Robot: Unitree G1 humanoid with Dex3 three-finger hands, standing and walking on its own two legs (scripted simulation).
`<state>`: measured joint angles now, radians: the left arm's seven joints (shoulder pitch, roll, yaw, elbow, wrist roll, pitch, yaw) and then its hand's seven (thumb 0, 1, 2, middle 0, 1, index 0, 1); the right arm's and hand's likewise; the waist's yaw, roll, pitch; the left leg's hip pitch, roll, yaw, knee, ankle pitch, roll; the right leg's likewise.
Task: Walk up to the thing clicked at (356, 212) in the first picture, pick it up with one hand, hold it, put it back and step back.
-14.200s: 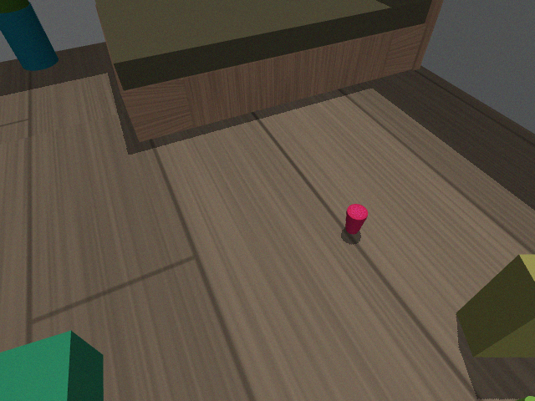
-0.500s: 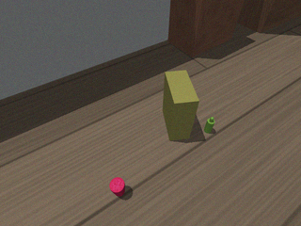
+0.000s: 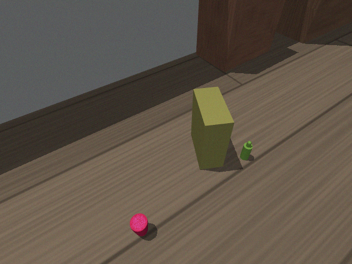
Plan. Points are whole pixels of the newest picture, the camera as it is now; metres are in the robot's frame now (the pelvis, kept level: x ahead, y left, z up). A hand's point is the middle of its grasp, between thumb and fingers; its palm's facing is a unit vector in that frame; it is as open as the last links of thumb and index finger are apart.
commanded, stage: walk up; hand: left
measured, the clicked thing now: (140, 226) +0.44 +0.23 -0.72
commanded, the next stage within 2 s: stand in 1.16 s
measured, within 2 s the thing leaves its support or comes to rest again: neither
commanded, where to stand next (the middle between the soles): +0.06 +0.01 m, yaw -1 degrees
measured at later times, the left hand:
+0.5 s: hand out of the picture +0.10 +0.28 -0.15, palm faces -0.06 -0.92 -0.40, open 7.4 cm
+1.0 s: hand out of the picture +0.09 +0.28 -0.15, palm faces -0.08 -0.91 -0.41, open 7.4 cm
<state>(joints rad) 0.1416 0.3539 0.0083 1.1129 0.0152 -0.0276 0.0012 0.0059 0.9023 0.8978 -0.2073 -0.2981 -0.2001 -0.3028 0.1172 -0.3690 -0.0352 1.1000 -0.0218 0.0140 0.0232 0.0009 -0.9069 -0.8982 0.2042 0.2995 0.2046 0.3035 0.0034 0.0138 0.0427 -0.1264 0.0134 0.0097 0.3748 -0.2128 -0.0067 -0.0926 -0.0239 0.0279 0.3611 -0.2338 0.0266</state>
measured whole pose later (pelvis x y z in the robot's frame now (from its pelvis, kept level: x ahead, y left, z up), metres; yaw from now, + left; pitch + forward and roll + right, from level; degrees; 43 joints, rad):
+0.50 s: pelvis +0.01 +0.01 +0.00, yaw -2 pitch -3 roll +0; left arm 0.15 0.37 -0.01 1.06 0.01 -0.03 0.02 0.01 0.90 0.90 -0.21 -0.30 -0.20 -0.30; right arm 0.12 -0.36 -0.06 1.04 -0.02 0.03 0.03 0.00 -0.91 -0.90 0.20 0.30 0.20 0.30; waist 0.00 0.01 0.06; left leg -0.11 0.00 0.04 0.43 -0.27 0.01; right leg -0.10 -0.04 0.06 0.43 -0.29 0.05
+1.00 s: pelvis +0.00 +0.01 -0.01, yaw -3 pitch -3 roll +1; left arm 0.17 0.38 -0.01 1.05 0.01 -0.03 0.02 0.01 0.90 0.90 -0.21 -0.30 -0.20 -0.30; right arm 0.12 -0.37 -0.06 1.03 -0.01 0.03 0.04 0.00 -0.91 -0.90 0.20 0.30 0.20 0.30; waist 0.00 0.02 0.07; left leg -0.12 0.01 0.06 0.44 -0.27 0.01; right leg -0.12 -0.03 0.08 0.46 -0.29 0.04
